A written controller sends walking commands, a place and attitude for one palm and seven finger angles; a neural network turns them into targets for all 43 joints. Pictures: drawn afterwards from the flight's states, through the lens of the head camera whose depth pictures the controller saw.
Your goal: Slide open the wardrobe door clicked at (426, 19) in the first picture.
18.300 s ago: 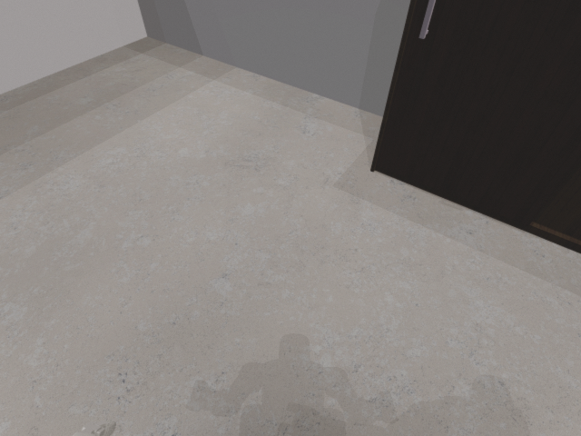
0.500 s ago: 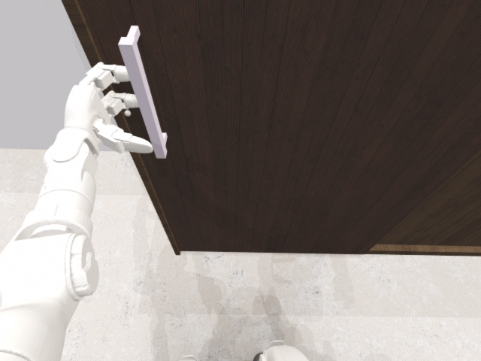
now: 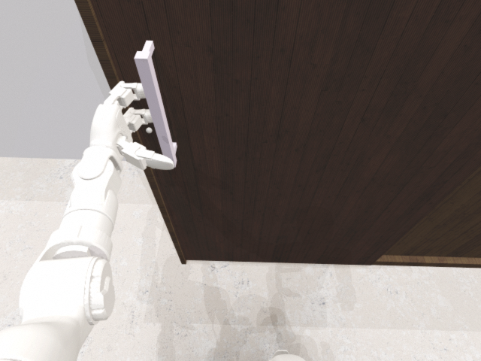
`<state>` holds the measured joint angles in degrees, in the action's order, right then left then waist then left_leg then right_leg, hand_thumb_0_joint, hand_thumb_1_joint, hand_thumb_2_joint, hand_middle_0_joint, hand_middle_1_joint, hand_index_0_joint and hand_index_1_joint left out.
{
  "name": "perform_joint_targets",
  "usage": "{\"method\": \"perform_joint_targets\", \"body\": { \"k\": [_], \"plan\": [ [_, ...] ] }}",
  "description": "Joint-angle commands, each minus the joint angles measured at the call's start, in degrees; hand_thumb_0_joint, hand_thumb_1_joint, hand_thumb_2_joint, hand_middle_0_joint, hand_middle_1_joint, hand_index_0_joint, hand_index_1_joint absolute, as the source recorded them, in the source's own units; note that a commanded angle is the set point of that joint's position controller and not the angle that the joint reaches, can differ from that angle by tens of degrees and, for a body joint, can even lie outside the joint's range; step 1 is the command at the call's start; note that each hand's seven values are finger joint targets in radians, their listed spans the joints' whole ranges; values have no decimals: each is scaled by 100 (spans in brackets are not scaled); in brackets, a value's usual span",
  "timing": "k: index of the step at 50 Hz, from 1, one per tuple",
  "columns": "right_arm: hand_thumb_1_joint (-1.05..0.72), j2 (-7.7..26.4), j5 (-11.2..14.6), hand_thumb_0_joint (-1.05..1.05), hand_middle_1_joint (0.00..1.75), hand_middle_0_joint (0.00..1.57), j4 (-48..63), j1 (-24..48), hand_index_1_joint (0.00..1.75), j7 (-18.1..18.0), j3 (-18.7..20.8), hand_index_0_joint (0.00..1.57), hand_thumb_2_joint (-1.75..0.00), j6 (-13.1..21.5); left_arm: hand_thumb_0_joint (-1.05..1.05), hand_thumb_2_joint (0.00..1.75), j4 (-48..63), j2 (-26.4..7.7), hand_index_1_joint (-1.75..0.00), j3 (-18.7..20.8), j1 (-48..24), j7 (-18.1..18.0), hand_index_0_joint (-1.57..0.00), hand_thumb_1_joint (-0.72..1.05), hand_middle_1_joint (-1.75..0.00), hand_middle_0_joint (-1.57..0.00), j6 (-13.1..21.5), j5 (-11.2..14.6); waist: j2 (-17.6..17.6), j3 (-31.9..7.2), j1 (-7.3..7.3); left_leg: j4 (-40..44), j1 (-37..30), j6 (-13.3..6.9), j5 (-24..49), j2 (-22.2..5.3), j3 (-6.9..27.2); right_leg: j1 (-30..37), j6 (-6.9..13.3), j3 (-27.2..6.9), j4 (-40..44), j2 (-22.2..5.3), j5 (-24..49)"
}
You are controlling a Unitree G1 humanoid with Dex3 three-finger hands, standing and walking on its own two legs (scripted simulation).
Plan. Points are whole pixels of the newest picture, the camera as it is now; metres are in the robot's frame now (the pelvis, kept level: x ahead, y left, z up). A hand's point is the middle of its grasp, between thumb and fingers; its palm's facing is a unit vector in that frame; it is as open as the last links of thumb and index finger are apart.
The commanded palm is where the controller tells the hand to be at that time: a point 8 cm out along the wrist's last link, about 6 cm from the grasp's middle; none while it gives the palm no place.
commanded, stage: slide the fingers in behind the handle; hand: left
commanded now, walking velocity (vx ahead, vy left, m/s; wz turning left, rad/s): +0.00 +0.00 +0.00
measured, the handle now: (161, 112) +0.52 +0.13 +0.11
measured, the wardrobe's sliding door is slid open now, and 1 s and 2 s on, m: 0.00 0.00 0.00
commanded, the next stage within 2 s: grip the handle and tug to test in 1.22 s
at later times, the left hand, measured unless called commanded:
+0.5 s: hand (168, 131) +0.46 +0.11 +0.12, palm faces -0.07 -1.00 -0.01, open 14.0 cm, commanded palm +0.44 +0.16 +0.12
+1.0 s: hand (170, 128) +0.47 +0.11 +0.12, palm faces -0.06 -1.00 -0.01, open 14.0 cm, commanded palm +0.44 +0.15 +0.12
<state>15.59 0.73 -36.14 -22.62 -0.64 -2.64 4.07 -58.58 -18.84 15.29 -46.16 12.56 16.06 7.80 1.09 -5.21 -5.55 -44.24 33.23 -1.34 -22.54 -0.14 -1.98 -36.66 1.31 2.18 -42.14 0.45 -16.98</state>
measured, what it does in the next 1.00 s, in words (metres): stands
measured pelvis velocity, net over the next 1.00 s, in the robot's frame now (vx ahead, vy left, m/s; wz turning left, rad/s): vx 0.00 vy -0.01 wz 0.01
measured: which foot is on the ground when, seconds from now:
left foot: down 0.00-1.00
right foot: down 0.00-1.00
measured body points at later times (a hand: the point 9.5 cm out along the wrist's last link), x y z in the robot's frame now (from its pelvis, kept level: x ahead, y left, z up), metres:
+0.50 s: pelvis +0.00 -0.01 +0.00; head +0.05 -0.02 +0.45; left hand +0.46 +0.16 +0.13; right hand +0.07 -0.26 -0.12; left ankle -0.01 +0.10 -0.71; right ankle +0.04 -0.11 -0.71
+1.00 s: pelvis +0.00 -0.01 +0.00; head +0.06 -0.02 +0.45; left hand +0.46 +0.16 +0.13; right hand +0.05 -0.27 -0.12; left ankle -0.01 +0.10 -0.71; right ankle +0.04 -0.11 -0.71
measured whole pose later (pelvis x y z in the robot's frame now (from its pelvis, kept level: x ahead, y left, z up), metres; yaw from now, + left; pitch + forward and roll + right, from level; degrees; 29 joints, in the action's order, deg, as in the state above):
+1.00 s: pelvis +0.00 -0.01 +0.00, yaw +1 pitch +11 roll +0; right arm 15.8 0.5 -38.2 -22.1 -0.6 -2.0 4.5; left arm -61.7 -16.1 12.5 -49.2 8.3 17.7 7.4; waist 1.2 -4.4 -5.3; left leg -42.4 32.5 -0.3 -21.2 -0.3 -1.2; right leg -36.2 2.4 2.9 -41.5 0.6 -16.6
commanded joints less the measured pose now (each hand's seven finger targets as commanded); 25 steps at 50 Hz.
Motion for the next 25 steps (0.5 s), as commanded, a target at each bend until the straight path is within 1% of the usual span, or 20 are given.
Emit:
{"method": "perform_joint_targets", "body": {
  "k": [1, 2, 3, 4, 5, 6, 8, 9, 10, 12, 14, 16, 17, 18, 19, 20, 21, 23, 24, 25],
  "plan": [
    [-90, 889, 12, 0, 30, 20, 477, -419, 30, -86, 339, 20, -90, 225, 0, 30, 1261, -1114, -120, 97, -2817, -119, -30, -50, -120, -30, 389, 68, 19, -1998, -80, 636, -831, 18, 1481, 12, 291, 1343, 77, -139, 360, 108, 1576],
    [-90, 871, 6, 0, 30, 20, 480, -407, 30, -74, 336, 20, -90, 223, 0, 30, 1241, -985, -120, 23, -2783, -128, -30, -50, -120, -30, 365, 57, 116, -1982, -57, 651, -855, 35, 1492, 12, 283, 1309, 82, -124, 354, 101, 1572],
    [-90, 871, 1, 0, 30, 20, 477, -409, 30, -66, 350, 20, -90, 225, 0, 30, 1291, -975, -120, 15, -2794, -139, -30, -50, -120, -30, 361, 47, 114, -2012, -67, 633, -891, 37, 1553, 13, 280, 1320, 84, -125, 351, 99, 1629],
    [-90, 872, 2, 0, 30, 20, 488, -417, 30, -57, 358, 20, -90, 218, 0, 30, 1343, -1010, -120, 60, -2702, -155, -30, -50, -120, -30, 360, 37, 86, -2100, -8, 632, -909, 46, 1685, 14, 286, 1407, 92, -125, 320, 102, 1735],
    [-90, 873, 1, 0, 30, 20, 551, -408, 30, -59, 356, 20, -90, 220, 0, 30, 1399, -1018, -120, 84, -2600, -164, -30, -50, -120, -30, 368, 51, 133, -2146, 25, 614, -955, 41, 1875, 23, 280, 1450, 101, -116, 300, 105, 1841],
    [-90, 855, -5, 0, 30, 20, 516, -402, 30, -45, 357, 20, -90, 207, 0, 30, 1385, -1021, -120, 119, -2507, -175, -30, -50, -120, -30, 351, 51, 72, -2191, 39, 596, -934, 41, 1951, 23, 257, 1533, 88, -140, 305, 103, 1962],
    [-90, 827, 1, 0, 30, 20, 525, -381, 30, -25, 368, 20, -90, 192, 0, 30, 1481, -747, -120, -91, -2507, -164, -30, -50, -120, -30, 322, 67, 3, -2133, -11, 605, -971, 44, 1991, 8, 245, 1512, 74, -132, 326, 104, 2020],
    [-90, 823, 3, 0, 30, 20, 539, -360, 30, -16, 374, 20, -90, 187, 0, 30, 1445, -728, -120, -66, -2408, -171, -30, -50, -120, -30, 294, 80, 15, -2037, 27, 623, -901, 40, 1891, 21, 213, 1536, 78, -136, 354, 101, 1988],
    [-90, 851, 8, 0, 30, 20, 566, -373, 30, -34, 374, 20, -90, 177, 0, 30, 1455, -927, -120, 107, -2335, -203, -30, -50, -120, -30, 299, 93, -153, -2064, 67, 622, -837, 16, 1928, 30, 212, 1660, 89, -133, 342, 104, 2039],
    [-90, 818, 9, 0, 30, 20, 554, -337, 30, -26, 363, 20, -90, 158, 0, 30, 1580, -803, -120, -29, -2455, -227, -30, -50, -120, -30, 286, 63, -115, -2031, 25, 660, -794, 11, 1824, 41, 186, 1708, 70, -165, 370, 89, 2072],
    [-90, 805, 4, 0, 30, 20, 569, -301, 30, -25, 385, 20, -90, 157, 0, 30, 1738, -784, -120, -30, -2382, -264, -30, -50, -120, -30, 304, 53, -45, -2130, 51, 659, -857, 5, 1798, 48, 154, 1767, 69, -184, 389, 86, 2091],
    [-90, 769, 10, 0, 30, 20, 554, -261, 30, -31, 378, 20, -90, 167, 0, 30, 1829, -610, -120, -179, -2360, -288, -30, -50, -120, -30, 322, 47, 195, -2099, 48, 649, -998, 17, 1911, 48, 162, 1681, 78, -182, 396, 88, 2114],
    [-90, 775, 9, 0, 30, 20, 516, -276, 30, -34, 372, 20, -90, 170, 0, 30, 1774, -571, -120, -205, -2472, -318, -30, -50, -120, -30, 308, 60, -38, -1977, -18, 671, -968, 15, 1774, 36, 201, 1607, 66, -153, 431, 94, 1999],
    [-90, 783, 16, 0, 30, 20, 490, -263, 30, -44, 372, 20, -90, 161, 0, 30, 1648, -599, -120, -198, -2512, -339, -30, -50, -120, -30, 299, 52, -180, -1827, -16, 710, -822, 6, 1569, 45, 186, 1634, 60, -170, 468, 90, 1885],
    [-90, 777, 12, 0, 30, 20, 487, -243, 30, -50, 371, 20, -90, 172, 0, 30, 1628, -555, -120, -214, -2577, -361, -30, -50, -120, -30, 292, 56, -156, -1832, -39, 735, -792, -4, 1429, 65, 165, 1657, 54, -188, 497, 80, 1819],
    [-90, 778, 21, 0, 30, 20, 506, -229, 30, -68, 359, 20, -90, 182, 0, 30, 1672, -523, -120, -286, -2685, -379, -30, -50, -120, -30, 308, 32, -25, -1817, -58, 741, -854, -11, 1418, 63, 169, 1582, 67, -175, 496, 78, 1754],
    [-90, 770, 0, 0, 30, 20, 452, -234, 30, -69, 359, 20, -90, 193, 0, 30, 1631, -602, -120, -194, -2746, -416, -30, -50, -120, -30, 322, 25, -14, -1893, -19, 745, -840, -6, 1398, 82, 184, 1647, 66, -196, 496, 68, 1758],
    [-90, 772, -6, 0, 30, 20, 447, -214, 30, -79, 344, 20, -90, 200, 0, 30, 1472, -687, -120, -113, -2712, -462, -30, -50, -120, -30, 344, 18, -265, -1905, -15, 760, -680, -25, 1202, 94, 158, 1768, 43, -236, 529, 58, 1669],
    [-90, 762, -2, 0, 30, 20, 427, -200, 30, -84, 331, 20, -90, 205, 0, 30, 1363, -627, -120, -181, -2762, -455, -30, -50, -120, -30, 345, -4, -205, -1806, -37, 775, -621, -23, 1130, 99, 142, 1752, 49, -246, 539, 50, 1632],
    [-90, 783, -8, 0, 30, 20, 437, -240, 30, -94, 335, 20, -90, 213, 0, 30, 1341, -786, -120, -46, -2795, -478, -30, -50, -120, -30, 381, -20, -303, -1872, -15, 761, -581, -43, 1148, 109, 144, 1816, 49, -253, 528, 47, 1642]
  ]
}}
